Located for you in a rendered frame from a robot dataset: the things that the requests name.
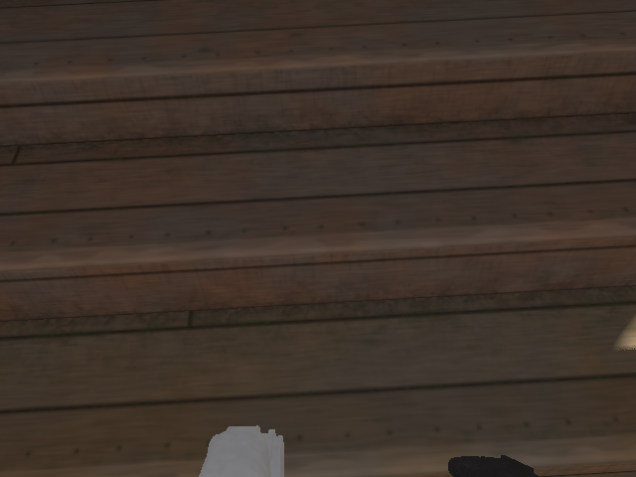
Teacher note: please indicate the robot right hand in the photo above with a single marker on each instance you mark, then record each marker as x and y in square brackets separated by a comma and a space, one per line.
[475, 466]

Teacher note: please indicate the left robot thigh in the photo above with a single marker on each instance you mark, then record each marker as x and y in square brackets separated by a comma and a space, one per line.
[243, 451]

